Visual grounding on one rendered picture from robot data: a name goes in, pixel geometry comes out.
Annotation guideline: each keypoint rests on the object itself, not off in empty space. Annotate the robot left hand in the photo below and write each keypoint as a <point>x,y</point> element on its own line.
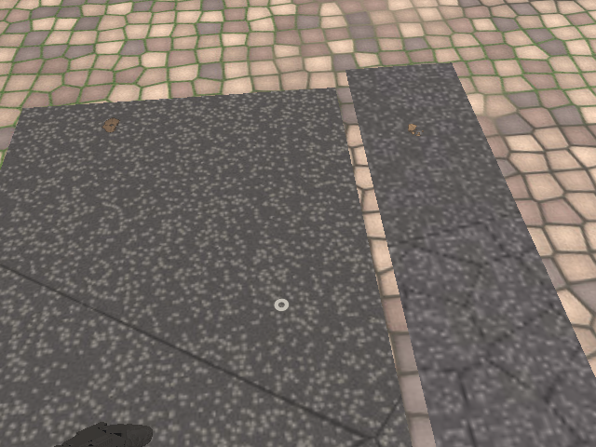
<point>120,435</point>

